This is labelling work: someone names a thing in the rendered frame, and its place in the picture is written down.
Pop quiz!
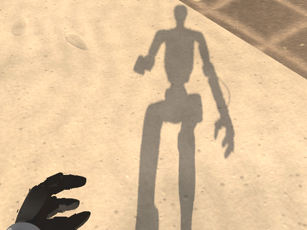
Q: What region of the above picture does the left robot hand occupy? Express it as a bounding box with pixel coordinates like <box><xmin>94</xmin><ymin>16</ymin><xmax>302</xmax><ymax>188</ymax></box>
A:
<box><xmin>15</xmin><ymin>172</ymin><xmax>91</xmax><ymax>230</ymax></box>

